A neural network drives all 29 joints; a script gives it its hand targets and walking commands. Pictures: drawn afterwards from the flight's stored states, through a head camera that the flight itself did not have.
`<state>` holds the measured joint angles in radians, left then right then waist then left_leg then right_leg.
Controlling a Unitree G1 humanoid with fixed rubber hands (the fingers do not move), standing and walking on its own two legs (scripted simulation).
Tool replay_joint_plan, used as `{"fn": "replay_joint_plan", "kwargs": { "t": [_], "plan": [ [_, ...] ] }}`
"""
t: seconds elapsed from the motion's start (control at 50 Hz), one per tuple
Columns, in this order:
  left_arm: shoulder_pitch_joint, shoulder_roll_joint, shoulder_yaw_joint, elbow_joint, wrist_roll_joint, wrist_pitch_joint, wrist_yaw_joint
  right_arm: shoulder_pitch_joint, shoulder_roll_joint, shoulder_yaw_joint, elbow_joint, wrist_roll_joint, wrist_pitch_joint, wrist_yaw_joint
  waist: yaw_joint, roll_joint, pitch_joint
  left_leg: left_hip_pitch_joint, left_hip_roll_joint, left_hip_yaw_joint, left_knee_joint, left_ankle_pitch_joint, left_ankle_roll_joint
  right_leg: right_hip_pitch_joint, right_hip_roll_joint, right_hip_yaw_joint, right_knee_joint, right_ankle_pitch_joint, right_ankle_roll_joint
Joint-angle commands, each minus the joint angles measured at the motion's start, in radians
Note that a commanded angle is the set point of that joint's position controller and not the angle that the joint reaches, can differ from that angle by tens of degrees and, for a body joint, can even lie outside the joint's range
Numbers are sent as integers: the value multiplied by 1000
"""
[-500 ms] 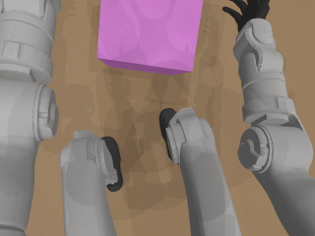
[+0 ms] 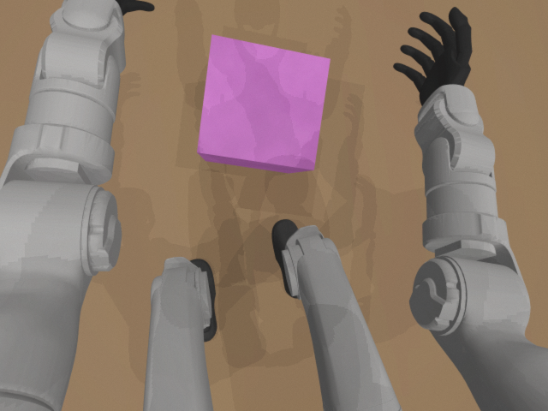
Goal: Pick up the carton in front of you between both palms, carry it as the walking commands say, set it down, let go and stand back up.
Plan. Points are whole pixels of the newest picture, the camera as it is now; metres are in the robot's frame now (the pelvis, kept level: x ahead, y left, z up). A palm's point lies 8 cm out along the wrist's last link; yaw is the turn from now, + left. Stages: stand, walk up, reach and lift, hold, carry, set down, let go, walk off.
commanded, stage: set down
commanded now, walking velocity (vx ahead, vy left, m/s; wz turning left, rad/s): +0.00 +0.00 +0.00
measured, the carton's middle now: (258, 118) +0.50 -0.09 -0.43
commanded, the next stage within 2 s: let go in 0.20 s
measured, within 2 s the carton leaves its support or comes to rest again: neither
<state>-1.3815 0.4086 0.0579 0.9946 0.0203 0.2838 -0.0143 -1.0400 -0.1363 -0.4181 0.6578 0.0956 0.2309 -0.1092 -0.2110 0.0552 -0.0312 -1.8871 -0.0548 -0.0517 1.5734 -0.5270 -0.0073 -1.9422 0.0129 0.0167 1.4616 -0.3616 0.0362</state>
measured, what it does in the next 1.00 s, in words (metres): rises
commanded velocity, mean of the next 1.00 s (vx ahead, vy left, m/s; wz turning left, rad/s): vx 0.00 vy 0.00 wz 0.00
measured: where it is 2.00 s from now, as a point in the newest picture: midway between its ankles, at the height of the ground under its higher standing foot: (248, 292)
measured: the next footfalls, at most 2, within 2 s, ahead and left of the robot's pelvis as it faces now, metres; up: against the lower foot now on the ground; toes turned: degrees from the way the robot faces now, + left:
none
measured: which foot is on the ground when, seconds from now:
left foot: down 0.00-1.00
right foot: down 0.00-1.00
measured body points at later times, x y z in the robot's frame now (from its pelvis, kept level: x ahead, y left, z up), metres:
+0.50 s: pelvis +0.04 -0.01 +0.13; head +0.30 -0.01 +0.49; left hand +0.52 +0.13 +0.01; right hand +0.42 -0.26 +0.02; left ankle +0.06 +0.12 -0.52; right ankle +0.12 -0.13 -0.52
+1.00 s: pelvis +0.10 -0.02 +0.21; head +0.21 -0.01 +0.65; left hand +0.37 +0.18 +0.11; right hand +0.28 -0.26 +0.13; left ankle +0.06 +0.12 -0.52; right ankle +0.12 -0.13 -0.52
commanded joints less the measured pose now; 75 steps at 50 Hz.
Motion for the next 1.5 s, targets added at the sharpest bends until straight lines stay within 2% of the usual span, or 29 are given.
{"fn": "replay_joint_plan", "kwargs": {
  "t": [0.0, 0.16, 0.24, 0.32, 0.42, 0.52, 0.62, 0.76, 0.84, 0.9, 1.0, 1.14, 1.22, 1.36, 1.38, 1.4, 1.48],
  "plan": [
    [-286, 83, 33, -100, 16, -25, -7, -152, -116, -14, -111, -14, -21, 9, -59, 164, -1068, 580, -52, 69, -219, 278, -7, 701, 50, -138, -143, 415, 30],
    [-235, 60, 59, -69, 36, -45, -33, -115, -92, -36, -105, -58, -36, 26, -64, 139, -1005, 669, -49, 57, -385, 307, -12, 813, 44, -133, -300, 435, 31],
    [-155, 31, 102, -65, 76, -59, -34, -55, -67, -40, -107, -96, -51, 51, -39, 124, -1002, 732, -47, 53, -464, 349, -16, 882, 41, -131, -364, 451, 34],
    [7, -40, 143, -140, 117, -75, 1, 84, -71, -23, -141, -139, -73, 97, -20, 115, -1076, 860, -48, 45, -531, 465, -29, 986, 44, -129, -414, 524, 24],
    [281, -174, 172, -327, 136, -99, 91, 297, -110, 41, -199, -181, -100, 169, 0, 85, -1081, 1003, -48, 32, -625, 562, -48, 1135, 50, -111, -488, 575, -5],
    [495, -237, 169, -495, 132, -131, 147, 478, -140, 131, -231, -165, -121, 221, 25, 40, -872, 1006, -48, 44, -760, 401, -52, 1296, 41, -73, -590, 492, -22],
    [716, -246, 145, -522, 105, -175, 143, 673, -138, 220, -220, -133, -152, 248, 50, -3, -665, 1013, -39, 61, -855, 257, -40, 1446, 22, -33, -689, 407, -20],
    [1011, -208, 122, -486, 80, -243, 101, 944, -128, 321, -289, -84, -200, 226, 77, -87, -516, 1061, -30, 65, -936, 243, -13, 1727, 4, 28, -778, 501, -2],
    [1149, -185, 107, -489, 68, -274, 79, 1081, -131, 356, -357, -69, -218, 204, 99, -111, -435, 1166, -28, 61, -994, 278, -4, 1827, 1, 44, -829, 580, 9],
    [1239, -178, 91, -500, 56, -291, 68, 1151, -138, 372, -381, -61, -224, 193, 121, -96, -358, 1276, -23, 55, -1044, 312, -1, 1846, 5, 39, -871, 589, 10],
    [1362, -165, 60, -534, 36, -295, 46, 1204, -150, 384, -375, -53, -223, 186, 161, -39, -224, 1475, 3, 39, -1119, 382, -3, 1830, 19, 10, -949, 508, 0],
    [1511, -158, 17, -593, 9, -268, 1, 1256, -172, 357, -327, -77, -201, 181, 190, 2, -106, 1633, 25, 23, -1188, 520, -19, 1869, 47, -16, -1012, 472, -15],
    [1553, -144, 0, -632, -13, -248, -22, 1274, -180, 341, -312, -95, -183, 177, 192, -17, -52, 1673, 33, 14, -1215, 572, -24, 1904, 57, -20, -1037, 463, -20],
    [1561, -128, -12, -673, -34, -207, -46, 1252, -185, 331, -312, -104, -143, 177, 193, -30, 31, 1669, 42, 7, -1239, 538, -27, 1943, 61, -29, -1046, 395, -21],
    [1604, -133, -36, -613, -50, -234, -28, 1218, -232, 336, -352, -123, -94, 152, 181, -61, -22, 1735, 45, 0, -1190, 633, -27, 1902, 85, -32, -1007, 370, -19],
    [1594, -121, -23, -622, -49, -237, -18, 1246, -228, 343, -342, -122, -82, 141, 183, -28, -8, 1733, 44, 1, -1177, 664, -39, 1877, 83, -33, -1006, 345, -21],
    [1571, -117, -18, -631, -40, -231, -6, 1229, -209, 352, -346, -119, -60, 130, 194, 2, 21, 1710, 40, 1, -1178, 654, -40, 1858, 82, -30, -1004, 327, -22]
  ]
}}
